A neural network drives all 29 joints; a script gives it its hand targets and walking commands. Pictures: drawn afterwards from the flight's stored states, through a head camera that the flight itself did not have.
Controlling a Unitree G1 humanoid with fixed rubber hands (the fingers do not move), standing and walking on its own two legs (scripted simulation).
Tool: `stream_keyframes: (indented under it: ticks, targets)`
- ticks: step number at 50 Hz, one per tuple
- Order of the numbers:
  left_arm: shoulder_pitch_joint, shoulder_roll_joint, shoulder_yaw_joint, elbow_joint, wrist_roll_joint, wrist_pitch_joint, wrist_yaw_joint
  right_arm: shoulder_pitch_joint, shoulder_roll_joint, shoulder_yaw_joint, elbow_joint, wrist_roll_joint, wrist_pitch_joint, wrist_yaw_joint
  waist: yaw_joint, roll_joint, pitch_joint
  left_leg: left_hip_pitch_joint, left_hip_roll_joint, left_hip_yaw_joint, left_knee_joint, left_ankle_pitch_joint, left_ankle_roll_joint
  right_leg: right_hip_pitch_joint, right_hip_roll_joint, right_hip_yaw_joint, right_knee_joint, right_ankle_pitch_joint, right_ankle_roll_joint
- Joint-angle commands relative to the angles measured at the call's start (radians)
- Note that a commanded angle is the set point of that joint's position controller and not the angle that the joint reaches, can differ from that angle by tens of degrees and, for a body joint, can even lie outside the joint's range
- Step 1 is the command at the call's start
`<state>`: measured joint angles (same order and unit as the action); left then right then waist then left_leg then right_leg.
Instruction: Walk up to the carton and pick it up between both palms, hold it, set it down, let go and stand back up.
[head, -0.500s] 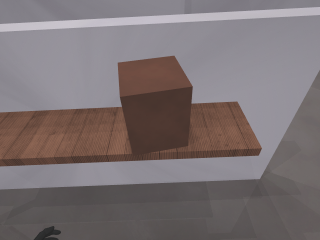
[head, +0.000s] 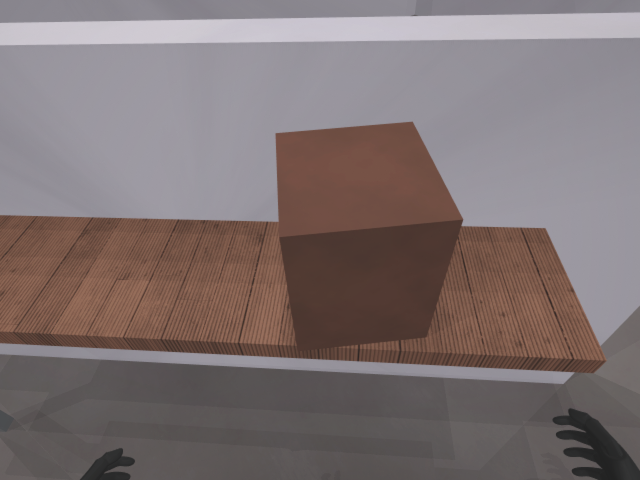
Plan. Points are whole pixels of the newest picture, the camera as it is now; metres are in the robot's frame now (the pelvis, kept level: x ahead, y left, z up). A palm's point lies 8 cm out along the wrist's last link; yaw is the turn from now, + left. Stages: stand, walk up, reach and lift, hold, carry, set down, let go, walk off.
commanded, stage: walk up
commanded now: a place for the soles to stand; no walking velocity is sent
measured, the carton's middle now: (353, 239) +0.45 -0.01 +0.05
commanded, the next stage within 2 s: reach and lift in 1.58 s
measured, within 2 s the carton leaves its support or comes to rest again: neither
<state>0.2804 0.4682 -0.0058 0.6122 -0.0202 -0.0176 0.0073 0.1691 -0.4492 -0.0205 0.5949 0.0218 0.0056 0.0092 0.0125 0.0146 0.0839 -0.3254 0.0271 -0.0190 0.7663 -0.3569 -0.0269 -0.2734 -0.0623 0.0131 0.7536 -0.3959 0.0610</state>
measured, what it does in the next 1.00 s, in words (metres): stands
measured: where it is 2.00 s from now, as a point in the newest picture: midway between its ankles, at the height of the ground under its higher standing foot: outside the picture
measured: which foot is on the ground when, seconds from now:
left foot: down 0.00-1.00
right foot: down 0.00-1.00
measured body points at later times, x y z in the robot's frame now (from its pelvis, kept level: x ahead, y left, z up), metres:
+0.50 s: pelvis +0.01 +0.00 +0.03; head +0.01 +0.01 +0.48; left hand +0.12 +0.32 -0.08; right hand +0.13 -0.31 -0.07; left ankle +0.04 +0.14 -0.71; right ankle +0.01 -0.16 -0.71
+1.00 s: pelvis +0.02 +0.01 +0.03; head +0.04 +0.01 +0.48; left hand +0.12 +0.35 -0.07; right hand +0.11 -0.31 -0.09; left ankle +0.04 +0.14 -0.71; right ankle +0.01 -0.16 -0.71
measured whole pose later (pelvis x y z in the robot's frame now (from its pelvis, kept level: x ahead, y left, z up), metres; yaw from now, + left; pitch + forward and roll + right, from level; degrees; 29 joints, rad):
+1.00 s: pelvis +0.02 +0.01 +0.03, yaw -2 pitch -3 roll +0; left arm 0.19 0.44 0.05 0.96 0.00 -0.01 0.04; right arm 0.14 -0.38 -0.07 0.95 0.00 0.03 0.04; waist -0.01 0.00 0.08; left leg -0.18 0.01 0.02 0.45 -0.23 0.00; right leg -0.14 -0.09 0.04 0.44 -0.25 0.08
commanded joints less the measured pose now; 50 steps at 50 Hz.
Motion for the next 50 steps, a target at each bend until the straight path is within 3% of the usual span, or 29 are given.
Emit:
stream_keyframes:
  ticks: [1,3,4,5,7,8,11,14,16,17,18,19,22,24,26,29,32,34,35,37,38,39,40,42,43,44,47,49,50]
  targets:
    - [-0.022,0.201,0.068,-0.015,-0.011,-0.013,0.013,-0.007,-0.197,-0.065,-0.013,0.007,-0.015,-0.009,-0.012,-0.021,-0.159,0.080,0.133,-0.171,-0.180,0.430,0.105,0.068,-0.054,0.071,-0.148,0.331,-0.085]
    - [-0.048,0.194,0.064,0.007,-0.010,-0.009,0.012,-0.037,-0.201,-0.055,0.019,0.006,-0.010,-0.005,0.007,0.035,-0.108,0.035,0.131,-0.137,-0.221,0.326,0.078,0.090,-0.066,0.085,-0.201,0.292,-0.088]
    - [-0.063,0.187,0.058,0.032,-0.008,-0.005,0.010,-0.061,-0.221,-0.056,0.048,-0.004,-0.013,-0.004,0.012,0.059,-0.065,0.046,0.124,-0.147,-0.244,0.355,0.072,0.081,-0.061,0.089,-0.220,0.303,-0.089]
    - [-0.067,0.190,0.067,0.054,-0.012,-0.003,0.008,-0.074,-0.193,-0.048,0.047,0.003,-0.018,-0.006,0.010,0.022,-0.086,0.061,0.135,-0.133,-0.255,0.361,0.094,0.116,-0.054,0.067,-0.228,0.342,-0.079]
    - [-0.077,0.177,0.058,0.089,-0.011,-0.005,0.006,-0.092,-0.203,-0.049,0.078,0.008,-0.021,-0.004,0.027,0.092,-0.144,0.093,0.141,-0.130,-0.297,0.388,0.083,0.147,-0.053,0.045,-0.244,0.303,-0.080]
    - [-0.089,0.190,0.063,0.115,-0.005,-0.011,0.009,-0.091,-0.188,-0.047,0.086,0.011,-0.022,-0.001,0.002,0.033,-0.160,0.126,0.144,-0.144,-0.297,0.383,0.086,0.157,-0.051,0.062,-0.252,0.339,-0.074]
    - [-0.131,0.163,0.054,0.158,-0.003,-0.012,0.003,-0.111,-0.197,-0.048,0.136,0.001,-0.021,-0.005,0.005,0.018,-0.128,0.161,0.134,-0.109,-0.321,0.400,0.082,0.131,-0.067,0.059,-0.309,0.354,-0.076]
    - [-0.169,0.161,0.056,0.220,-0.008,-0.016,0.001,-0.113,-0.168,-0.041,0.199,0.004,-0.020,-0.002,0.001,0.057,-0.156,0.169,0.121,-0.084,-0.360,0.361,0.064,0.181,-0.077,0.062,-0.349,0.349,-0.071]
    - [-0.174,0.176,0.063,0.261,-0.004,-0.016,0.001,-0.130,-0.160,-0.045,0.216,0.016,-0.022,0.000,-0.003,0.007,-0.126,0.198,0.124,-0.078,-0.361,0.390,0.068,0.155,-0.073,0.053,-0.360,0.392,-0.066]
    - [-0.209,0.176,0.062,0.274,-0.001,-0.010,0.000,-0.122,-0.162,-0.044,0.237,0.010,-0.019,-0.002,-0.020,0.014,-0.096,0.167,0.120,-0.067,-0.380,0.344,0.066,0.155,-0.077,0.045,-0.380,0.373,-0.063]
    - [-0.186,0.161,0.060,0.299,-0.007,-0.009,0.004,-0.135,-0.157,-0.046,0.251,0.005,-0.022,-0.002,-0.002,0.041,-0.098,0.160,0.118,-0.084,-0.404,0.354,0.071,0.179,-0.077,0.052,-0.377,0.368,-0.071]
    - [-0.200,0.174,0.064,0.314,0.003,-0.012,0.000,-0.126,-0.156,-0.045,0.262,0.012,-0.020,-0.003,-0.007,-0.012,-0.084,0.189,0.110,-0.074,-0.403,0.319,0.059,0.143,-0.079,0.052,-0.393,0.340,-0.069]
    - [-0.216,0.151,0.070,0.345,0.001,-0.008,0.000,-0.137,-0.148,-0.039,0.303,0.012,-0.020,-0.006,-0.007,-0.006,-0.079,0.174,0.113,-0.062,-0.450,0.263,0.055,0.161,-0.081,0.062,-0.431,0.309,-0.072]
    - [-0.211,0.117,0.062,0.361,0.000,-0.009,-0.001,-0.143,-0.167,-0.054,0.324,-0.003,-0.024,-0.007,-0.004,0.034,-0.100,0.218,0.123,-0.066,-0.457,0.229,0.057,0.153,-0.072,0.054,-0.442,0.291,-0.071]
    - [-0.256,0.118,0.061,0.368,0.009,-0.011,-0.005,-0.143,-0.161,-0.047,0.363,0.005,-0.023,-0.004,-0.016,-0.022,-0.067,0.177,0.121,-0.077,-0.488,0.173,0.060,0.143,-0.077,0.055,-0.459,0.218,-0.062]
    - [-0.205,0.147,0.069,0.395,0.010,-0.011,0.003,-0.156,-0.137,-0.048,0.367,0.004,-0.018,-0.003,-0.003,-0.012,-0.075,0.176,0.103,-0.070,-0.477,0.114,0.049,0.142,-0.069,0.064,-0.484,0.185,-0.071]
    - [-0.223,0.125,0.069,0.409,0.009,-0.011,0.002,-0.123,-0.145,-0.052,0.401,0.003,-0.020,-0.007,-0.017,-0.035,-0.015,0.198,0.100,-0.062,-0.480,0.182,0.042,0.082,-0.079,0.080,-0.506,0.168,-0.072]
    - [-0.184,0.162,0.096,0.379,0.028,-0.019,0.022,-0.118,-0.169,-0.083,0.371,-0.024,-0.005,0.009,-0.008,0.007,-0.032,0.141,0.060,-0.026,-0.437,0.086,0.052,0.102,-0.090,0.100,-0.513,0.080,-0.098]
    - [-0.175,0.189,0.102,0.369,0.033,-0.016,0.027,-0.118,-0.126,-0.073,0.357,-0.027,0.002,0.019,-0.018,-0.062,-0.018,0.136,0.052,-0.029,-0.436,0.072,0.051,0.082,-0.104,0.116,-0.515,0.026,-0.110]
    - [-0.139,0.199,0.118,0.355,0.038,-0.011,0.035,-0.096,-0.125,-0.079,0.353,-0.033,0.007,0.021,-0.006,-0.053,-0.045,0.126,0.045,-0.005,-0.364,0.077,0.037,0.076,-0.170,0.198,-0.542,-0.050,-0.144]
    - [-0.146,0.208,0.127,0.336,0.043,-0.013,0.036,-0.081,-0.130,-0.084,0.352,-0.032,0.014,0.028,-0.011,-0.112,-0.027,0.126,0.042,-0.020,-0.334,0.053,0.042,0.047,-0.187,0.213,-0.546,-0.060,-0.162]
    - [-0.167,0.201,0.121,0.323,0.040,-0.012,0.036,-0.041,-0.125,-0.085,0.340,-0.042,0.015,0.030,-0.032,-0.120,-0.045,0.139,0.051,-0.046,-0.356,0.061,0.048,0.043,-0.187,0.179,-0.519,-0.049,-0.161]
    - [-0.180,0.189,0.116,0.305,0.034,-0.013,0.033,-0.067,-0.148,-0.087,0.326,-0.029,0.008,0.029,-0.035,-0.077,-0.039,0.188,0.067,-0.038,-0.410,0.112,0.052,0.007,-0.134,0.135,-0.503,0.022,-0.134]
    - [-0.144,0.140,0.102,0.293,0.029,-0.011,0.032,-0.085,-0.166,-0.093,0.313,-0.030,0.005,0.028,-0.014,-0.005,-0.031,0.141,0.108,-0.104,-0.492,0.099,0.094,0.064,-0.047,0.025,-0.401,0.145,-0.090]
    - [-0.113,0.135,0.090,0.306,0.029,-0.011,0.034,-0.095,-0.162,-0.095,0.307,-0.023,0.004,0.029,-0.011,-0.014,-0.061,0.159,0.126,-0.118,-0.483,0.119,0.107,0.095,-0.028,0.015,-0.377,0.201,-0.083]
    - [-0.131,0.150,0.098,0.294,0.029,-0.013,0.038,-0.090,-0.160,-0.102,0.304,-0.022,0.004,0.031,-0.011,-0.023,-0.089,0.154,0.129,-0.105,-0.452,0.229,0.110,0.130,-0.032,0.003,-0.353,0.234,-0.088]
    - [-0.080,0.151,0.098,0.305,0.027,-0.012,0.044,-0.100,-0.132,-0.095,0.278,-0.026,0.006,0.033,-0.006,0.066,-0.096,0.135,0.109,-0.077,-0.433,0.224,0.101,0.150,-0.046,0.037,-0.361,0.277,-0.090]
    - [-0.080,0.162,0.099,0.296,0.024,-0.011,0.047,-0.085,-0.132,-0.090,0.284,-0.015,0.010,0.026,0.001,-0.009,-0.087,0.129,0.111,-0.083,-0.431,0.258,0.099,0.173,-0.035,0.002,-0.341,0.323,-0.077]
    - [-0.069,0.167,0.095,0.293,0.024,-0.008,0.045,-0.080,-0.176,-0.103,0.269,-0.023,0.010,0.023,-0.017,-0.007,-0.126,0.207,0.104,-0.044,-0.366,0.324,0.104,0.134,-0.065,0.040,-0.339,0.369,-0.083]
